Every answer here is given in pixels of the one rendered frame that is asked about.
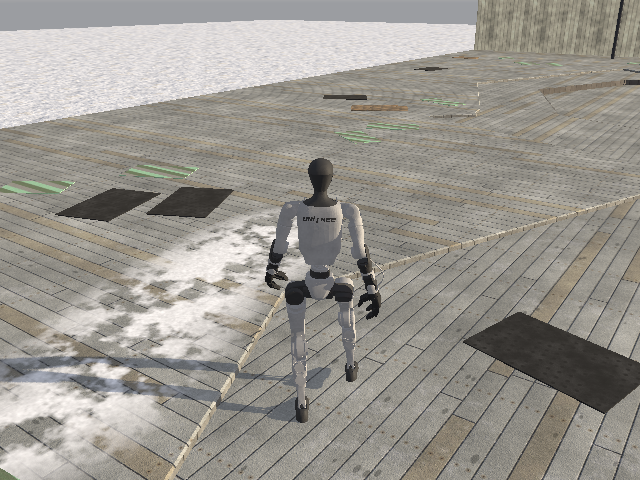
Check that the robot torso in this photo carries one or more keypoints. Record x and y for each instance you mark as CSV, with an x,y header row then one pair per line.
x,y
319,234

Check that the robot head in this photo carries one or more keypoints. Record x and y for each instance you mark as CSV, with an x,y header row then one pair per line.
x,y
320,172

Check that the left robot hand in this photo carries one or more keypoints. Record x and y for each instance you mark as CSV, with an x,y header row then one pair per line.
x,y
280,275

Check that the robot left upper arm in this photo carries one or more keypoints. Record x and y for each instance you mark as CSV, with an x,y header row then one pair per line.
x,y
288,212

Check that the right robot hand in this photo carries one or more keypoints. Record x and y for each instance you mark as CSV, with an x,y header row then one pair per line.
x,y
376,303

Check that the right robot forearm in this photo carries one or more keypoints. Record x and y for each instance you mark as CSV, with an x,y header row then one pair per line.
x,y
367,273

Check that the robot right upper arm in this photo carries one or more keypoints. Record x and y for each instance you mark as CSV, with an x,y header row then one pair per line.
x,y
352,212

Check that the left robot forearm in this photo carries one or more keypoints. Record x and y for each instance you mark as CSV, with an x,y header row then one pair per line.
x,y
273,261

